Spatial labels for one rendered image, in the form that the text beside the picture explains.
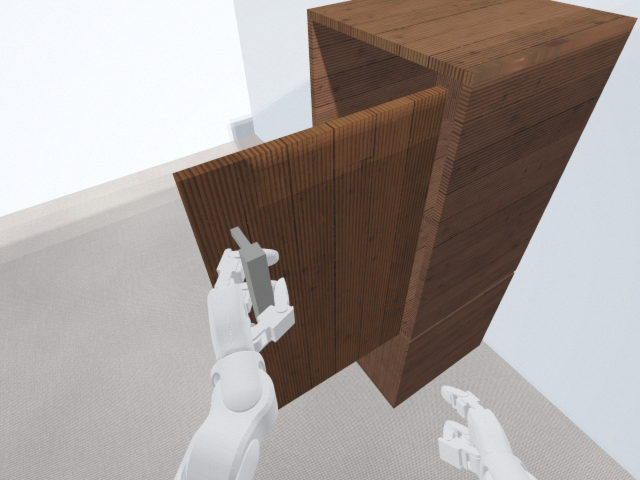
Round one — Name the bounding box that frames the cupboard door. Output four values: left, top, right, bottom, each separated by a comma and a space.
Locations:
172, 85, 448, 410

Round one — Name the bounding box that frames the right robot hand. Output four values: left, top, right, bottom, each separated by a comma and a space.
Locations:
438, 386, 513, 479

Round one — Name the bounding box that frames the left robot hand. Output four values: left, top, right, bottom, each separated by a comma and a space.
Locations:
207, 249, 295, 362

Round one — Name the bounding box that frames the handle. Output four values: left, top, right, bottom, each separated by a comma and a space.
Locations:
230, 227, 275, 323

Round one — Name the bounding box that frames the robot right forearm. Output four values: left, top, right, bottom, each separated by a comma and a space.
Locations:
479, 451, 537, 480

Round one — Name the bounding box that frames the robot left forearm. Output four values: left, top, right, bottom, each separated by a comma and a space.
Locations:
174, 351, 278, 480

